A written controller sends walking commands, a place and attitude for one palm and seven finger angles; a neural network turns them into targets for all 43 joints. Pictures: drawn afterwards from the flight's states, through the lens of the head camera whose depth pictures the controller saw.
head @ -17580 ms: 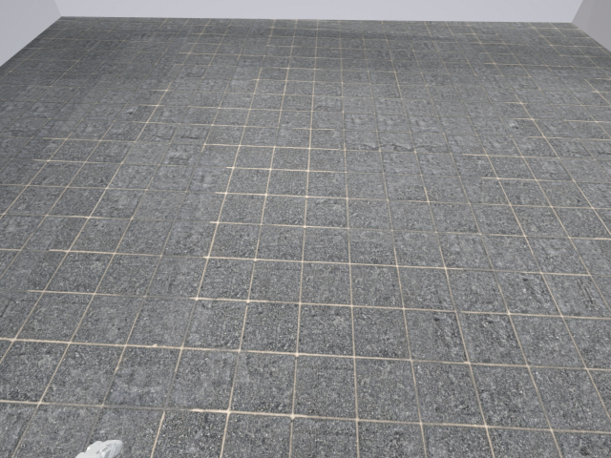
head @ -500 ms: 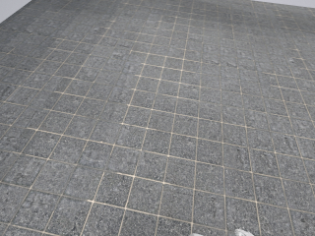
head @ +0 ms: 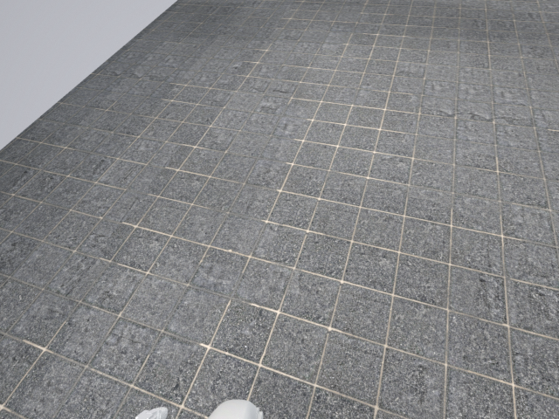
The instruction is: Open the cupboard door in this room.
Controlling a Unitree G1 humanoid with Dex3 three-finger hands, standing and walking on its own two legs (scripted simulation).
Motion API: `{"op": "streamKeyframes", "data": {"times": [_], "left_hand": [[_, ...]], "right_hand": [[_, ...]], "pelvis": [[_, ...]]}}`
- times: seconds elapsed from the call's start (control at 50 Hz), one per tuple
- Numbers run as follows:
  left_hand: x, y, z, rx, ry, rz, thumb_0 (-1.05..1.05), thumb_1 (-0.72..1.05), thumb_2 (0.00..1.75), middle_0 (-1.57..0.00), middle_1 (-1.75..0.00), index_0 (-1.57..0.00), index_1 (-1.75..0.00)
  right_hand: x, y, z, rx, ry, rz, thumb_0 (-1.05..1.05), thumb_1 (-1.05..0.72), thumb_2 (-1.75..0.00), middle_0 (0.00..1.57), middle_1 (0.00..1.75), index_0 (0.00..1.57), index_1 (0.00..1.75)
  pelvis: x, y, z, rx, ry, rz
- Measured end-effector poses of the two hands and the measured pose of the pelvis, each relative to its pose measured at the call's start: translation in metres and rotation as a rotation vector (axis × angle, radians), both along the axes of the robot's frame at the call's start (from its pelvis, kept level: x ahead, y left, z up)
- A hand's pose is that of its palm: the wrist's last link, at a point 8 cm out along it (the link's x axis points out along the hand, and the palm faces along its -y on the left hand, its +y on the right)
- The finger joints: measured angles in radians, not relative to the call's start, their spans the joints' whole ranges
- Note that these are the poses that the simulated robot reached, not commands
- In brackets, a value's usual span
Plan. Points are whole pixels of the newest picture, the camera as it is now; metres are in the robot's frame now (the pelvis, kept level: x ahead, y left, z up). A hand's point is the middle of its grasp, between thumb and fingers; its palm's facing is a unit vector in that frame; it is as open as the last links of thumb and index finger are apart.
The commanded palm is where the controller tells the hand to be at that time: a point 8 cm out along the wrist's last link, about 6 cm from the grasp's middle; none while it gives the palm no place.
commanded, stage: turn or walk to find it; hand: left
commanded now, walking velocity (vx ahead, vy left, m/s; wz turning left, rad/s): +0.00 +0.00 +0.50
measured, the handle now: out of the picture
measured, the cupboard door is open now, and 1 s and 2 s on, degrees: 0 0 0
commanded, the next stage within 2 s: none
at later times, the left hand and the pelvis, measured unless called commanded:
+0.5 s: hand out of the picture -0.04 +0.27 -0.17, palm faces +0.31 -0.91 -0.26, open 7.4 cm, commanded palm none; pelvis -0.02 +0.04 +0.00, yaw +15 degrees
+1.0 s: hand out of the picture -0.03 +0.20 -0.15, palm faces +0.50 -0.82 -0.27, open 7.4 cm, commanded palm none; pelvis -0.01 -0.01 +0.00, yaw +30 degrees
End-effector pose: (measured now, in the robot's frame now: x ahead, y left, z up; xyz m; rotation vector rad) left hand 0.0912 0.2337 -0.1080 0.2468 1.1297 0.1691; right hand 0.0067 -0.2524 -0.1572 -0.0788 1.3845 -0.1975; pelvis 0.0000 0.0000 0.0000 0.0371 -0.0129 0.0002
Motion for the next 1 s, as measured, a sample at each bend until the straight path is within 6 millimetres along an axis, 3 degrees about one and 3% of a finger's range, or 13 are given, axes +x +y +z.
{"op": "streamKeyframes", "data": {"times": [0.14, 0.22, 0.34, 0.4, 0.58, 0.76, 0.88, 1.0], "left_hand": [[-0.047, 0.006, -0.007, -0.017, 0.059, 0.111, 0.00, 0.91, 0.90, -0.21, -0.30, -0.21, -0.30], [-0.081, 0.022, -0.016, -0.026, 0.105, 0.181, 0.00, 0.91, 0.90, -0.21, -0.30, -0.21, -0.30], [-0.135, 0.059, -0.044, -0.050, 0.172, 0.292, 0.00, 0.90, 0.90, -0.21, -0.30, -0.21, -0.30], [-0.150, 0.072, -0.047, -0.049, 0.211, 0.329, 0.00, 0.91, 0.90, -0.20, -0.30, -0.21, -0.29], [-0.137, 0.080, -0.024, -0.039, 0.108, 0.379, 0.00, 0.91, 0.90, -0.20, -0.30, -0.20, -0.29], [-0.105, 0.049, -0.013, 0.011, -0.012, 0.389, 0.00, 0.91, 0.90, -0.20, -0.30, -0.20, -0.29], [-0.125, 0.018, -0.002, 0.012, -0.007, 0.460, 0.00, 0.90, 0.90, -0.21, -0.30, -0.21, -0.29], [-0.156, -0.002, -0.004, -0.019, 0.044, 0.546, 0.00, 0.90, 0.90, -0.21, -0.30, -0.21, -0.30]], "right_hand": [[0.016, -0.002, 0.007, -0.018, 0.035, 0.099, 0.00, -0.91, -0.90, 0.20, 0.30, 0.20, 0.30], [0.047, 0.011, 0.011, -0.035, -0.008, 0.179, 0.00, -0.91, -0.90, 0.20, 0.30, 0.20, 0.30], [0.106, 0.048, 0.017, -0.078, -0.169, 0.306, 0.00, -0.91, -0.90, 0.20, 0.30, 0.20, 0.30], [0.122, 0.066, 0.028, -0.084, -0.227, 0.350, 0.00, -0.91, -0.90, 0.20, 0.30, 0.20, 0.30], [0.131, 0.086, 0.034, -0.051, -0.219, 0.425, 0.00, -0.91, -0.90, 0.21, 0.30, 0.20, 0.30], [0.126, 0.056, 0.002, 0.003, -0.138, 0.439, 0.00, -0.91, -0.90, 0.21, 0.30, 0.20, 0.30], [0.130, 0.038, 0.000, 0.006, -0.073, 0.489, 0.00, -0.91, -0.90, 0.20, 0.30, 0.20, 0.30], [0.137, 0.035, 0.006, -0.007, -0.028, 0.559, 0.00, -0.91, -0.90, 0.20, 0.30, 0.20, 0.30]], "pelvis": [[-0.004, 0.000, 0.003, 0.008, 0.006, 0.080], [-0.009, 0.009, 0.000, 0.000, 0.009, 0.125], [-0.017, 0.034, -0.016, -0.032, 0.011, 0.187], [-0.021, 0.040, -0.014, -0.031, 0.002, 0.204], [-0.021, 0.042, 0.000, -0.040, 0.009, 0.289], [-0.013, 0.010, -0.011, -0.021, 0.015, 0.381], [-0.012, -0.004, -0.003, -0.005, 0.003, 0.458], [-0.010, -0.009, 0.002, 0.003, 0.009, 0.530]]}}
